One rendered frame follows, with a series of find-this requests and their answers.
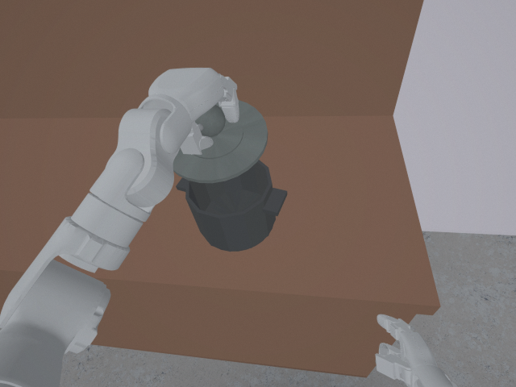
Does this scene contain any robot left hand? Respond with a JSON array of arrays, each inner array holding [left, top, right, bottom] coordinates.
[[148, 68, 239, 155]]

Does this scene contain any robot right forearm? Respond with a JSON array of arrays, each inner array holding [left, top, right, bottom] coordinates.
[[410, 364, 458, 387]]

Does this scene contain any left robot upper arm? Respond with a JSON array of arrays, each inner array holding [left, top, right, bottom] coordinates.
[[0, 260, 111, 387]]

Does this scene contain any knob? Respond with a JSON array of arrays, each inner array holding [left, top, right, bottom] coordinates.
[[195, 105, 226, 137]]

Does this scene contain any robot left forearm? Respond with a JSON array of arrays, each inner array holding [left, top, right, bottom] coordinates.
[[0, 94, 192, 328]]

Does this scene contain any lid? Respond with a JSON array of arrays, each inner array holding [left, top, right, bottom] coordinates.
[[173, 100, 268, 183]]

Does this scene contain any pot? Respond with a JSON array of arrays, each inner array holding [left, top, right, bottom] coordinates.
[[176, 160, 287, 252]]

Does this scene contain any table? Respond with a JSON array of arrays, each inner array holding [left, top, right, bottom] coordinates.
[[0, 0, 441, 378]]

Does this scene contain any robot right hand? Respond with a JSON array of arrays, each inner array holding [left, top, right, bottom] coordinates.
[[375, 314, 438, 387]]

